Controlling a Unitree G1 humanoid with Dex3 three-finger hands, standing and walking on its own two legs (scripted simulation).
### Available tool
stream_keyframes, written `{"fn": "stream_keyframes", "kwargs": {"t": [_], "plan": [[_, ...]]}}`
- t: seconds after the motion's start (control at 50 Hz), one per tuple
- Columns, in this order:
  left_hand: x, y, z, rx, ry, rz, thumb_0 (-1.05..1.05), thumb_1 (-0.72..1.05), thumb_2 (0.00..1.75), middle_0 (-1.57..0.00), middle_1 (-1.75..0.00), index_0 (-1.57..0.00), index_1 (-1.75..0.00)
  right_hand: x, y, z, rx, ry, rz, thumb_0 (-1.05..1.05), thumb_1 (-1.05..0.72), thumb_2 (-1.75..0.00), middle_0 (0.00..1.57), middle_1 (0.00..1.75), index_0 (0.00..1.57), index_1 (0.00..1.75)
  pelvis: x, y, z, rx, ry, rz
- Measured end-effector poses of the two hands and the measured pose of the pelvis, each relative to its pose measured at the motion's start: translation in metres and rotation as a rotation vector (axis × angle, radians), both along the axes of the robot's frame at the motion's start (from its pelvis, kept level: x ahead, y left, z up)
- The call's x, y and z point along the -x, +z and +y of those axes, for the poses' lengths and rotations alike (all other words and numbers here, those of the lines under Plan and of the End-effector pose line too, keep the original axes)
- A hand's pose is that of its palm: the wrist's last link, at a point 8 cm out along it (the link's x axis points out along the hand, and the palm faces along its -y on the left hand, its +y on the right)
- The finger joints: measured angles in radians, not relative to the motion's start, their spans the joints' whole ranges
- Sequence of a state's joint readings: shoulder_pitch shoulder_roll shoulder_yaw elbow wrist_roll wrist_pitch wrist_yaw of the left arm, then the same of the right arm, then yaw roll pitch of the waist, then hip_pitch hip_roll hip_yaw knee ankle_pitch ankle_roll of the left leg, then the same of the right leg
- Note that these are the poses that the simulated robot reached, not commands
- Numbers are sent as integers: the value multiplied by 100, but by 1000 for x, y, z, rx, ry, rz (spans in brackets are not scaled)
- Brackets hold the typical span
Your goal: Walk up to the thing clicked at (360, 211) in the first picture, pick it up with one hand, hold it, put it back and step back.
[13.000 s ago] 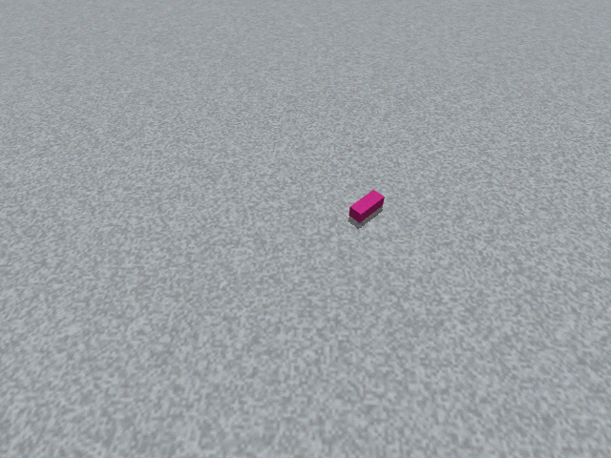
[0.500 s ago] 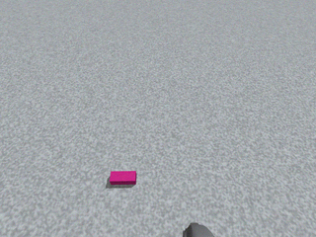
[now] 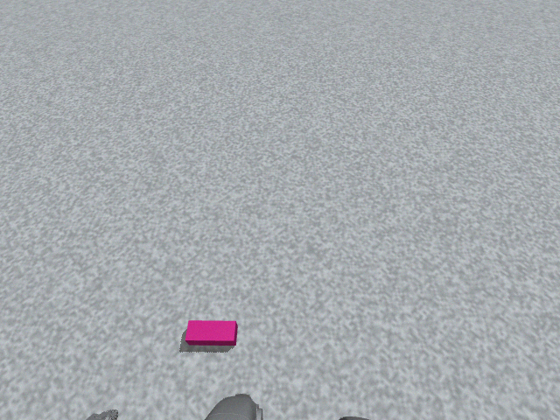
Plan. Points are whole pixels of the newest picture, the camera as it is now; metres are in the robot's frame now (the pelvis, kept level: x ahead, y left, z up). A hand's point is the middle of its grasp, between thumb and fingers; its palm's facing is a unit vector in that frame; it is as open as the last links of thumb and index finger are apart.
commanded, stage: walk up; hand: left
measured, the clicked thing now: (212, 333) +0.44 +0.28 -0.73
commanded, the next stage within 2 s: stand in 1.86 s
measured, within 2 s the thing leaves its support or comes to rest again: neither
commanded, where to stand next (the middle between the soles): +0.07 +0.04 m, yaw +1 degrees
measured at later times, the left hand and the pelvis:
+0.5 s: hand out of the picture +0.02 +0.28 -0.13, palm faces +0.00 -0.89 -0.46, open 7.4 cm; pelvis -0.02 +0.00 +0.01, yaw +1 degrees
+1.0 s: hand out of the picture +0.04 +0.28 -0.14, palm faces +0.00 -0.94 -0.33, open 7.4 cm; pelvis -0.03 +0.02 +0.02, yaw +1 degrees
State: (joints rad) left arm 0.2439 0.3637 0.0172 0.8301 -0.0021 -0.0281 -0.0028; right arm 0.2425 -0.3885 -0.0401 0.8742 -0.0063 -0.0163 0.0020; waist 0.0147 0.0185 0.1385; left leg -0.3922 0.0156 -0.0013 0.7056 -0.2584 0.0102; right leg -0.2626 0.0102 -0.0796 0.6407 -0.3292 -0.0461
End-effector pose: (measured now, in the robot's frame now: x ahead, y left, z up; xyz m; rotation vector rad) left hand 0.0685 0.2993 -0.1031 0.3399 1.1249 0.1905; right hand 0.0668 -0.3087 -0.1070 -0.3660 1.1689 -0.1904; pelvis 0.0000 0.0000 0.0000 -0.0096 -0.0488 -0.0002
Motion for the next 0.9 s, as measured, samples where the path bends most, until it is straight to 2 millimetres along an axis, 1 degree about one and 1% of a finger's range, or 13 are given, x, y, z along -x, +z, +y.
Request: {"fn": "stream_keyframes", "kwargs": {"t": [0.04, 0.08, 0.18, 0.28, 0.36, 0.42, 0.48, 0.52, 0.56, 0.62, 0.7, 0.8, 0.9], "plan": [[-7, -12, 5, 11, 12, 1, 1, 90, 90, -21, -30, -20, -30, -4, -1, 5, 15, 5, 9, 0, -90, -89, 20, 30, 20, 30, -3, -6, 3, -8, 14, 2], [-12, -18, 7, 22, 31, 3, 1, 91, 90, -21, -30, -20, -30, -9, 1, 10, 18, 18, 15, 0, -90, -89, 20, 30, 20, 30, -2, -6, 5, -19, 12, 1], [-12, -19, 8, 25, 30, 33, 1, 91, 90, -20, -30, -20, -30, -25, 9, 15, 14, 33, -36, 0, -90, -89, 20, 30, 20, 30, 3, -2, 6, 2, 14, 12], [3, -11, 10, -22, 29, 46, 1, 91, 90, -21, -30, -20, -30, -40, 4, 10, -10, 52, -87, 0, -90, -89, 20, 30, 20, 30, 11, -4, -1, -2, 5, 27], [27, 0, 7, -67, 40, 54, 1, 91, 90, -20, -30, -20, -30, -43, -4, 6, -47, 43, -96, 0, -90, -89, 20, 30, 20, 30, 17, -3, -7, 31, 15, 2], [44, 10, 10, -91, 46, 72, 1, 91, 90, -21, -30, -20, -30, -41, -3, 8, -70, 38, -85, 0, -90, -89, 20, 30, 20, 30, 18, 2, -8, -9, 0, 4], [55, 17, 17, -108, 56, 82, 1, 91, 90, -21, -30, -20, -30, -36, -4, 8, -75, 34, -76, 0, -90, -89, 20, 30, 20, 30, 20, 5, -4, -20, 16, 8], [59, 18, 23, -111, 56, 80, 1, 90, 90, -21, -30, -20, -30, -31, -5, 9, -67, 39, -62, 0, -90, -89, 20, 30, 20, 30, 23, 4, 1, -20, 24, 12], [61, 14, 30, -106, 60, 77, 1, 90, 90, -21, -30, -20, -30, -26, -8, 12, -54, 45, -47, 0, -90, -89, 20, 30, 20, 30, 27, 1, 6, -20, 38, 12], [61, 8, 36, -89, 72, 74, 1, 90, 90, -21, -30, -20, -30, -13, -6, 20, -47, 47, -30, 0, -90, -89, 20, 30, 20, 30, 34, 2, 11, -43, 29, 0], [61, 2, 32, -60, 59, 60, 1, 91, 90, -20, -30, -20, -30, 3, -2, 24, -54, 26, -17, 0, -90, -89, 20, 30, 20, 30, 37, 3, 10, -17, 26, -9], [59, -2, 24, -14, 45, 59, 1, 91, 90, -20, -30, -20, -30, 14, 2, 27, -53, -4, -22, 0, -90, -89, 20, 30, 20, 30, 36, 6, 15, -11, 25, -13], [48, -2, 20, 20, 39, 54, 1, 91, 90, -21, -30, -20, -30, 22, 6, 31, -51, -13, 2, 0, -90, -89, 20, 30, 20, 30, 32, 12, 20, -2, 20, -4]]}}
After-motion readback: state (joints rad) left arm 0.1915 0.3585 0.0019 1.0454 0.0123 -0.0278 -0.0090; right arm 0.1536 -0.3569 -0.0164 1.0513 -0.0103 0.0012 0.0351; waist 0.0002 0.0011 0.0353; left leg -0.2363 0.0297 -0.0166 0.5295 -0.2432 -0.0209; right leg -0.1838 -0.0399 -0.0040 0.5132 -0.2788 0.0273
